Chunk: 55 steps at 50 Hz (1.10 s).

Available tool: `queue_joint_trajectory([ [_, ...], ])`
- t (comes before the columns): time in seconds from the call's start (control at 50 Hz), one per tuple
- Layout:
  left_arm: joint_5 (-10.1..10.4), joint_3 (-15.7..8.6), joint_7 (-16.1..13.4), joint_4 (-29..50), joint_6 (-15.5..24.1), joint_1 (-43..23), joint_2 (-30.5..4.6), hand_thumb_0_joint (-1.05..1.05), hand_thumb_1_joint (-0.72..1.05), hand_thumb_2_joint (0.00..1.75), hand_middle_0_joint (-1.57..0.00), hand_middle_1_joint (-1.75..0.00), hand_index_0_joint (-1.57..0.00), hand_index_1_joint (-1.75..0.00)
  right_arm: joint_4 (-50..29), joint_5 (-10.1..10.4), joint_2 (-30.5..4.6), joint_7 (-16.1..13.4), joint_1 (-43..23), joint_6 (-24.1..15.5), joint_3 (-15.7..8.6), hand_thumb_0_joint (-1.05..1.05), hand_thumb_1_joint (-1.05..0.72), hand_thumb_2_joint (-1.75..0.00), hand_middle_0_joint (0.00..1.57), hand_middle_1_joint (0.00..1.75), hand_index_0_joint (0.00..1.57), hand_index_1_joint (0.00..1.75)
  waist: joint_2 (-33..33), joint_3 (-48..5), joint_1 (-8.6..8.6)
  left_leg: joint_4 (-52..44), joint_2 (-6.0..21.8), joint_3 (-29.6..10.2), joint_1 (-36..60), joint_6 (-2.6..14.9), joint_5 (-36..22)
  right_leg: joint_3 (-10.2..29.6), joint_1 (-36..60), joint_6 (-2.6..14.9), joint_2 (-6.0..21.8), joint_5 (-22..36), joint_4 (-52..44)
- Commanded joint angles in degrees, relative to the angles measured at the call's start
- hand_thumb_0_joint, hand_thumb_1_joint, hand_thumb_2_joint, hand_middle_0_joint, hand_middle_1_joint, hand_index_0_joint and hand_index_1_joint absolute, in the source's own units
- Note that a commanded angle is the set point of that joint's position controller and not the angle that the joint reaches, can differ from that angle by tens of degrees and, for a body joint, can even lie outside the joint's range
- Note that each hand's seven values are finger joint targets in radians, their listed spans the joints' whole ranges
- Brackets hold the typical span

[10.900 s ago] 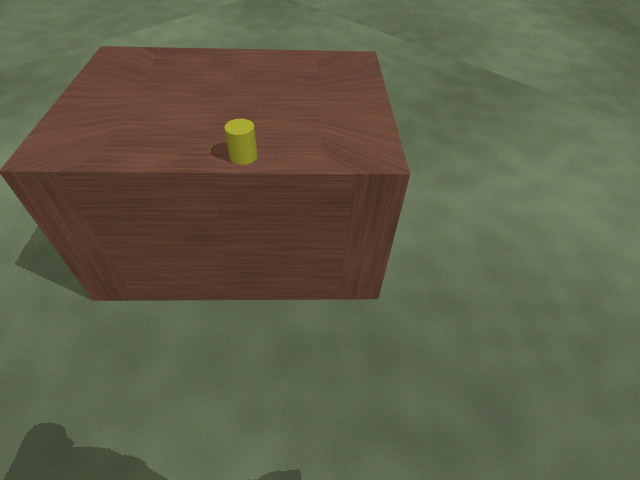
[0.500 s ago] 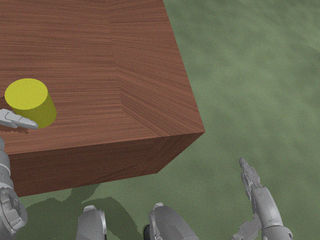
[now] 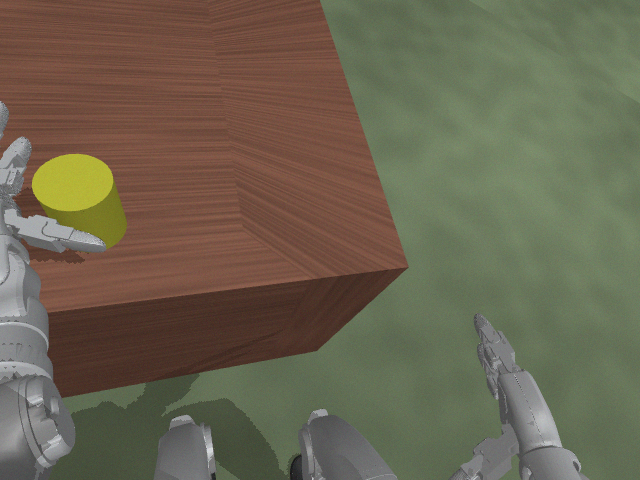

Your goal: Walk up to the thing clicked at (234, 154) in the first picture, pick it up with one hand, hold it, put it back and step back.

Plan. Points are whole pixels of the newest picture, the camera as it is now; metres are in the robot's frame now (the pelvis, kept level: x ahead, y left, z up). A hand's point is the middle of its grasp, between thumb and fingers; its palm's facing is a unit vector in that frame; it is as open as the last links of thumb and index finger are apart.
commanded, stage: close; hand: left
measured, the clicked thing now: (84, 205) +0.47 +0.20 -0.01
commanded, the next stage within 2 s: settle in 0.54 s
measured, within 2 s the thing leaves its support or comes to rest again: leaves its support in 0.80 s
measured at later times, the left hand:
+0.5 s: hand (54, 187) +0.49 +0.23 +0.01, palm faces +0.21 -0.98 +0.03, open 11.2 cm
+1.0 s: hand (52, 159) +0.50 +0.22 +0.04, palm faces +0.22 -0.98 +0.00, open 10.9 cm
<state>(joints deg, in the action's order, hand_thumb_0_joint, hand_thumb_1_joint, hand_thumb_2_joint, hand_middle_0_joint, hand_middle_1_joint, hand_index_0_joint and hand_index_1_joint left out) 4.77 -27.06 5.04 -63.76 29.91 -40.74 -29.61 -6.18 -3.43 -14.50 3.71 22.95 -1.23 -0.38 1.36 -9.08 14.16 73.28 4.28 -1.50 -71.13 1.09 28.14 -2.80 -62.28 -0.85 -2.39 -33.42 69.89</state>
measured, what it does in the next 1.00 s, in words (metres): stands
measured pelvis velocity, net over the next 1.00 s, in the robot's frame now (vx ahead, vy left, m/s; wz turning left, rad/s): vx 0.01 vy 0.00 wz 0.01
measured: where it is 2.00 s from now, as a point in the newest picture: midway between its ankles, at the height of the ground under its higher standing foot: outside the picture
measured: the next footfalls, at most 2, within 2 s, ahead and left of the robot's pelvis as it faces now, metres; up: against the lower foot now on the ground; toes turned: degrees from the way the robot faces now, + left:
none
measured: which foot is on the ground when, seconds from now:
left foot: down 0.00-1.00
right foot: down 0.00-1.00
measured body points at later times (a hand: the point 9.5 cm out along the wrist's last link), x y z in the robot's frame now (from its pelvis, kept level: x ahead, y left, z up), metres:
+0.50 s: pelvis +0.00 +0.00 +0.00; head +0.14 +0.07 +0.43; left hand +0.47 +0.28 +0.01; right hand +0.17 -0.25 +0.03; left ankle +0.05 +0.11 -0.62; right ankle +0.00 -0.14 -0.62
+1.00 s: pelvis +0.01 +0.00 +0.02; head +0.14 +0.05 +0.45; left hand +0.48 +0.27 +0.05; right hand +0.17 -0.26 +0.03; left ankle +0.05 +0.11 -0.62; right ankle +0.00 -0.14 -0.62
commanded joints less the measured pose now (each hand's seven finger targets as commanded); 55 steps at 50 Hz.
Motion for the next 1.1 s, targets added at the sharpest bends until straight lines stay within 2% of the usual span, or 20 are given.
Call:
queue_joint_trajectory([
  [0.0,-0.89,0.29,0.25,10.19,3.77,-23.52,-13.04,0.0,-0.58,0.12,-0.53,-0.34,-0.54,-0.33,-9.88,0.12,-10.66,-1.14,5.67,-2.22,-7.61,0.0,0.5,-0.05,0.05,0.05,0.05,0.05,-13.73,-26.8,1.94,-8.1,-0.83,-2.64,31.48,0.11,-18.59,0.59,2.92,1.67,-1.25,19.68,-8.33],
  [0.06,-1.18,-1.19,-0.19,11.31,3.56,-25.58,-16.26,0.0,-0.6,0.11,-0.53,-0.33,-0.54,-0.32,-9.24,0.2,-10.56,-0.8,5.4,-1.88,-7.74,0.0,0.5,-0.05,0.05,0.05,0.05,0.05,-16.82,-27.32,0.73,-8.57,-0.94,-2.6,32.48,-0.29,-17.73,0.53,3.18,1.84,-1.12,18.19,-8.59],
  [0.14,-0.67,-3.4,-0.61,9.39,3.23,-22.74,-16.84,0.0,-0.56,0.19,-0.58,-0.4,-0.59,-0.4,-9.12,0.19,-9.54,-0.42,3.18,-1.7,-6.34,0.0,0.51,-0.05,0.05,0.05,0.05,0.05,-17.38,-27.23,-0.92,-8.52,-0.99,-2.74,31.28,-0.36,-18.37,0.22,3.85,2.01,-1.21,17.89,-8.14],
  [0.2,-1.25,-0.01,-0.05,12.43,3.48,-25.77,-14.47,0.0,-0.48,0.28,-0.68,-0.51,-0.69,-0.5,-11.0,-0.02,-9.94,-0.57,1.15,-1.92,-6.95,0.0,0.5,-0.05,0.05,0.05,0.05,0.05,-19.17,-29.84,-0.07,-9.39,-0.7,-3.13,34.25,-0.79,-18.62,0.02,3.66,2.29,-1.33,17.34,-8.21],
  [0.24,-1.32,-0.4,0.18,11.97,3.38,-26.16,-15.72,0.0,-0.43,0.35,-0.77,-0.59,-0.78,-0.58,-10.47,0.12,-10.22,-0.96,-0.03,-2.04,-7.24,0.0,0.5,-0.05,0.05,0.05,0.05,0.05,-18.57,-29.68,-0.41,-9.49,-0.61,-3.18,33.88,-0.75,-18.54,0.01,3.89,2.31,-1.39,17.42,-8.26],
  [0.28,-0.63,0.95,0.5,11.06,3.2,-26.06,-12.73,0.0,-0.37,0.42,-0.84,-0.67,-0.85,-0.66,-8.79,0.21,-8.77,-0.96,-0.64,-2.15,-5.94,0.0,0.5,-0.05,0.05,0.05,0.05,0.05,-17.32,-28.67,-0.5,-9.63,-0.63,-3.03,32.6,-0.52,-17.18,0.05,3.75,2.22,-1.48,17.03,-8.61],
  [0.3,-0.11,1.14,0.46,10.74,3.19,-25.58,-11.92,0.0,-0.35,0.44,-0.87,-0.69,-0.88,-0.69,-9.03,0.27,-9.64,-1.19,0.82,-2.24,-7.04,0.0,0.49,-0.05,0.05,0.05,0.05,0.05,-16.27,-29.02,0.68,-9.26,-0.61,-2.81,32.87,-0.23,-17.99,0.09,4.41,1.99,-1.5,18.55,-8.89],
  [0.36,-0.02,1.46,0.1,6.94,2.79,-21.98,-10.21,0.0,-0.26,0.5,-0.92,-0.75,-0.94,-0.74,-8.17,0.24,-10.13,-1.06,2.81,-2.14,-6.91,0.0,0.5,-0.05,0.05,0.05,0.05,0.05,-14.35,-25.66,1.03,-9.61,-0.43,-3.26,32.04,-0.44,-17.18,-0.55,2.19,2.06,-1.72,17.18,-8.67],
  [0.38,-0.15,-0.88,-0.14,5.44,2.74,-20.09,-12.22,0.0,-0.23,0.53,-0.94,-0.78,-0.96,-0.76,-8.63,0.18,-11.26,-1.1,3.16,-1.85,-7.71,0.0,0.51,-0.05,0.05,0.05,0.05,0.05,-13.29,-26.14,0.76,-9.67,-0.31,-3.46,32.31,-0.49,-17.46,-0.77,2.33,1.96,-1.81,17.24,-8.74],
  [0.42,-0.41,-0.36,-0.52,9.8,3.44,-21.48,-12.54,0.0,-0.18,0.57,-0.99,-0.82,-1.0,-0.81,-8.07,0.12,-10.9,-0.85,5.21,-1.62,-7.91,0.0,0.51,-0.05,0.05,0.05,0.05,0.05,-14.19,-27.63,0.61,-9.08,-0.66,-2.95,33.2,-0.29,-19.45,-0.46,3.32,1.91,-1.66,18.9,-8.77],
  [0.44,-0.45,-1.72,-0.81,11.14,3.52,-20.95,-14.06,0.0,-0.17,0.6,-1.01,-0.85,-1.03,-0.84,-8.61,0.22,-11.21,-0.77,5.86,-1.34,-8.18,0.0,0.51,-0.05,0.05,0.05,0.05,0.05,-13.79,-29.0,0.31,-9.02,-0.79,-2.79,33.4,-0.12,-19.9,-0.38,4.54,1.78,-1.69,19.65,-8.87],
  [0.5,-0.07,-0.43,-0.99,13.68,4.14,-21.14,-11.73,0.0,-0.1,0.66,-1.07,-0.92,-1.09,-0.9,-10.78,0.31,-9.93,-0.58,4.67,-1.62,-6.88,0.0,0.5,-0.05,0.05,0.05,0.05,0.05,-14.08,-29.17,-0.03,-9.19,-0.9,-2.7,34.24,-0.32,-20.69,-0.13,5.74,1.79,-1.53,20.35,-8.69],
  [0.52,0.17,-1.23,-1.26,17.77,4.78,-24.11,-13.77,0.0,-0.09,0.69,-1.1,-0.95,-1.12,-0.94,-9.29,0.31,-9.63,-0.59,4.79,-1.58,-6.81,0.0,0.5,-0.05,0.05,0.05,0.05,0.05,-16.97,-30.41,-0.93,-9.28,-0.92,-2.71,35.23,-0.58,-21.77,-0.02,5.8,1.93,-1.43,20.59,-8.45],
  [0.58,-0.59,1.08,-1.63,17.91,4.57,-25.67,-11.85,0.0,0.01,0.84,-1.19,-1.07,-1.2,-1.07,-10.09,0.24,-9.95,-0.9,1.98,-1.64,-7.78,0.0,0.51,-0.05,0.05,0.05,0.05,0.05,-18.48,-30.19,-0.95,-9.82,-0.7,-2.76,36.89,-0.94,-21.84,0.24,5.02,2.13,-1.24,19.89,-8.56],
  [0.64,-0.55,-0.57,-2.01,15.3,4.57,-25.29,-12.83,0.0,0.08,1.0,-1.21,-1.23,-1.21,-1.24,-7.05,-0.12,-10.06,-1.01,0.73,-1.54,-8.09,0.0,0.52,-0.06,0.05,0.05,0.05,0.05,-17.91,-27.45,-1.06,-9.84,-0.5,-2.99,34.36,-0.83,-19.18,0.08,3.39,2.25,-1.28,17.76,-8.61],
  [0.7,-0.71,-0.43,-2.37,17.44,4.5,-25.42,-14.0,0.0,0.17,1.18,-1.26,-1.33,-1.26,-1.34,-10.14,0.06,-10.63,-1.16,1.57,-1.34,-8.45,0.0,0.53,-0.06,0.05,0.05,0.05,0.05,-17.65,-31.61,-0.93,-10.28,-0.67,-2.94,36.97,-0.74,-20.29,0.01,6.53,2.15,-1.25,19.22,-9.2],
  [0.8,-0.18,0.68,-2.23,18.39,3.41,-25.13,-12.32,0.0,0.17,1.31,-1.31,-1.44,-1.31,-1.46,-7.66,0.09,-9.63,-1.29,4.35,-0.54,-8.0,0.0,0.52,-0.06,0.05,0.05,0.05,0.05,-17.69,-33.2,-1.25,-9.88,-0.65,-2.63,39.67,-0.69,-26.88,0.23,8.67,1.78,-1.29,24.38,-9.71],
  [0.86,-0.02,1.74,-2.11,19.17,2.36,-26.51,-12.05,0.0,0.13,1.36,-1.36,-1.49,-1.36,-1.52,-6.08,0.39,-8.93,-1.47,3.49,-0.47,-7.43,0.0,0.52,-0.06,0.05,0.05,0.05,0.05,-18.09,-31.26,-1.25,-10.58,-0.77,-2.27,39.45,-0.6,-25.71,0.57,8.41,1.6,-1.13,24.03,-10.58],
  [1.0,-0.29,0.55,-2.81,14.28,0.6,-24.41,-11.51,0.0,0.04,1.41,-1.4,-1.58,-1.42,-1.6,-6.37,0.65,-10.06,-1.48,0.51,-0.03,-8.44,0.0,0.54,-0.06,0.05,0.05,0.05,0.05,-13.56,-26.02,-1.7,-13.43,-0.56,-2.43,37.03,-0.47,-20.87,0.3,9.26,1.68,-1.25,20.8,-12.67],
  [1.08,-0.24,1.48,-1.88,13.65,0.0,-24.03,-10.93,0.0,0.0,1.42,-1.41,-1.61,-1.44,-1.62,-8.01,1.07,-7.31,-1.27,0.74,0.07,-5.07,0.0,0.53,-0.06,0.05,0.05,0.05,0.05,-10.37,-27.9,-1.98,-13.17,-1.16,-1.29,36.15,0.43,-22.16,1.21,13.55,0.95,-1.06,24.7,-13.95],
])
